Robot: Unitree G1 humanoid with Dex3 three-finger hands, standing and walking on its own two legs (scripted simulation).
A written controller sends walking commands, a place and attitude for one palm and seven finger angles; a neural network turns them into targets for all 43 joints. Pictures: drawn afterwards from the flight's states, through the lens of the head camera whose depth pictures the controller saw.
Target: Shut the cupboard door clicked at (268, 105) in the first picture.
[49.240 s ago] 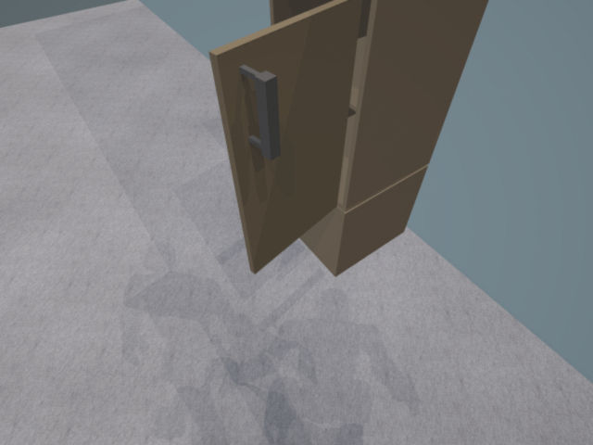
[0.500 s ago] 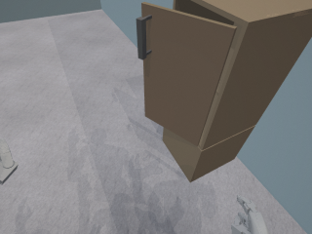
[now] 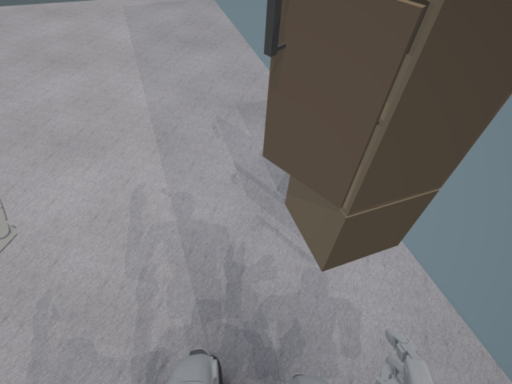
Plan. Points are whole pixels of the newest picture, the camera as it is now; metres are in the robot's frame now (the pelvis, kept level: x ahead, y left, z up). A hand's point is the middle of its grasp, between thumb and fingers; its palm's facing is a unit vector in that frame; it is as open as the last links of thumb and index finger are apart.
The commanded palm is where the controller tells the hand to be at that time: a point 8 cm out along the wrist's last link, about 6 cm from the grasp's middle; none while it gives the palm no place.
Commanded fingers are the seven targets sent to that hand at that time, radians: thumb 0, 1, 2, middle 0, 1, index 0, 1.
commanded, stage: stop stepping back and stand still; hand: left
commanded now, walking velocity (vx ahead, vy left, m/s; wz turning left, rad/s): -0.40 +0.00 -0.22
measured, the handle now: (279, 20) +0.86 -0.04 +0.18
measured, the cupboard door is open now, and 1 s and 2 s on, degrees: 26 26 26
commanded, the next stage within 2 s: let the arm hang, fingers relaxed in 1.00 s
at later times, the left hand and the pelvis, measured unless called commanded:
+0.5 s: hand out of the picture +0.14 +0.29 +0.22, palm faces +0.37 -0.86 -0.35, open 7.4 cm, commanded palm +0.08 +0.33 +0.22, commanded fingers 0.00 0.90 0.90 -0.20 -0.30 -0.20 -0.30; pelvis -0.09 +0.05 +0.04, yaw -7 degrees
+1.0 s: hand out of the picture +0.17 +0.28 +0.21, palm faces +0.28 -0.84 -0.46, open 7.4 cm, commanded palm +0.10 +0.32 +0.22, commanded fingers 0.00 0.90 0.90 -0.20 -0.30 -0.20 -0.30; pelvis -0.10 +0.06 +0.04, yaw -12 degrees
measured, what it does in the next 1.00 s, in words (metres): walks backwards: right foot, then left foot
